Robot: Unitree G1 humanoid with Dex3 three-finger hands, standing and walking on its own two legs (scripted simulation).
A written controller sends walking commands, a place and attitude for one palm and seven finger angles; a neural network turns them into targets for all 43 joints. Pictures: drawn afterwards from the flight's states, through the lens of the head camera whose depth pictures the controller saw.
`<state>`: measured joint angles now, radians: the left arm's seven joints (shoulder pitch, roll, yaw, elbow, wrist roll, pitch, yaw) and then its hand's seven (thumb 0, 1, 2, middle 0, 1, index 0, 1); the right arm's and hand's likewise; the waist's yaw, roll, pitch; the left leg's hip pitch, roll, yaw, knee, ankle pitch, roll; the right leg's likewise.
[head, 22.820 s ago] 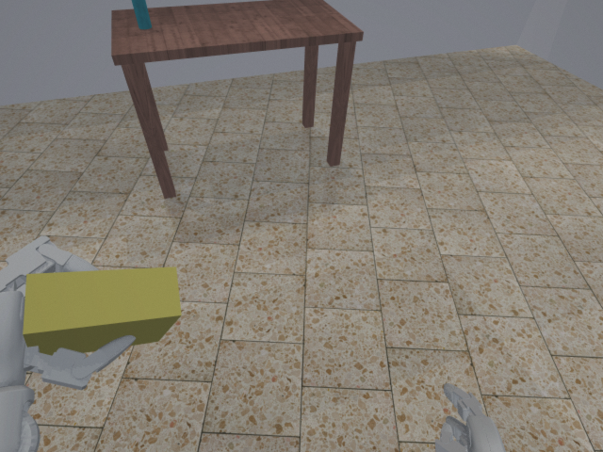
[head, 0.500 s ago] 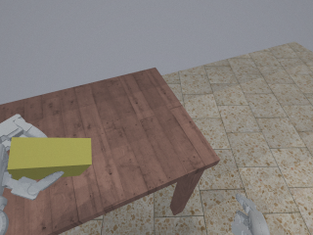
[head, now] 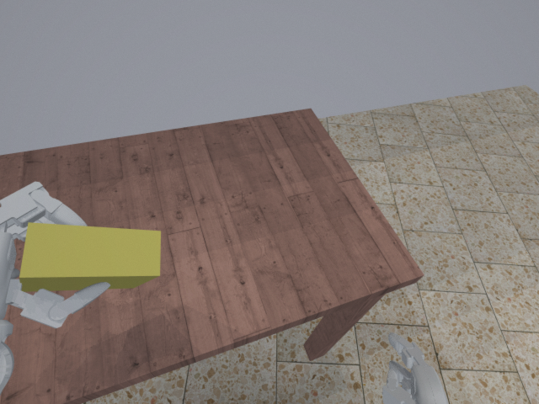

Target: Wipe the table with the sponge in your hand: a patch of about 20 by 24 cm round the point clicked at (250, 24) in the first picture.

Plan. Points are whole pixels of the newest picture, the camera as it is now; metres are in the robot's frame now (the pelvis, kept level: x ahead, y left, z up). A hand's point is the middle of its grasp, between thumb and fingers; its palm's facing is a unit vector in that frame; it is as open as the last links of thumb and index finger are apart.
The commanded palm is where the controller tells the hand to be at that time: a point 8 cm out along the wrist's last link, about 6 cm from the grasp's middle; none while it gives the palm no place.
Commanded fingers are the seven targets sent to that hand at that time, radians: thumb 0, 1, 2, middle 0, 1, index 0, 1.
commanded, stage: come to a stop and stand still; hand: left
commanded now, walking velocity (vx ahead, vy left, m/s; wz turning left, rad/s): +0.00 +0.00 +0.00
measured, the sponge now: (110, 261) +0.24 +0.22 +0.11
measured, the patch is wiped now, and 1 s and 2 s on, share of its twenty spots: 0.00 0.00 0.00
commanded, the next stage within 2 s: look again from close up in 0.38 s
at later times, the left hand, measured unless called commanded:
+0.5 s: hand (56, 243) +0.23 +0.26 +0.16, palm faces +0.33 -0.84 -0.44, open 9.5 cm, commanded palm +0.16 +0.30 +0.18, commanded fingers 0.00 0.10 1.30 -1.20 -1.60 -1.20 -1.60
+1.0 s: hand (108, 255) +0.22 +0.20 +0.16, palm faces +0.32 -0.85 -0.42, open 9.5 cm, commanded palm +0.17 +0.25 +0.18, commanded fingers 0.00 0.10 1.30 -1.20 -1.60 -1.20 -1.60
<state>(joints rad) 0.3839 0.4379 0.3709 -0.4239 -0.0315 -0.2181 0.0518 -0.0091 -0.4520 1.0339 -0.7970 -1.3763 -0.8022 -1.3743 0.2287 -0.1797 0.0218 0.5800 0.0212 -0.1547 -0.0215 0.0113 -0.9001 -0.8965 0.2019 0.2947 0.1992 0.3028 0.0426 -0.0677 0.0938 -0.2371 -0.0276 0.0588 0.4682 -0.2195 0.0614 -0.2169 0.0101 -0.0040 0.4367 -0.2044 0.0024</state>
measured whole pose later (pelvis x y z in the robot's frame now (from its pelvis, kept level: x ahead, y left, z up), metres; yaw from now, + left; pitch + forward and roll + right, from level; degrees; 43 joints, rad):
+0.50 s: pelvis +0.01 +0.02 +0.00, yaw +1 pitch +0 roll -1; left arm 0.40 0.41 0.37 -0.52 -0.01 -0.23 0.06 -0.01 -0.45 1.03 -0.79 -1.38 -0.80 -1.38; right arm 0.20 -0.17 0.04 0.55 0.00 -0.14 0.00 0.01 -0.90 -0.90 0.21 0.30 0.20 0.30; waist 0.03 -0.04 0.11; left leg -0.23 -0.06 0.06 0.45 -0.21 0.08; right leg -0.22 -0.02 -0.01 0.44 -0.22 0.02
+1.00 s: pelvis +0.01 -0.03 +0.00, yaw +0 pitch +0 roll -1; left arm 0.44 0.37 0.32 -0.43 -0.04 -0.20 0.08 -0.01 -0.45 1.04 -0.79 -1.38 -0.80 -1.38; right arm 0.22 -0.23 0.00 0.57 0.02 -0.13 -0.04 0.01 -0.90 -0.90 0.20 0.29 0.20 0.30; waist 0.01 0.02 0.02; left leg -0.24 0.02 0.03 0.44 -0.21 0.01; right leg -0.20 0.06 -0.03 0.38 -0.18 -0.04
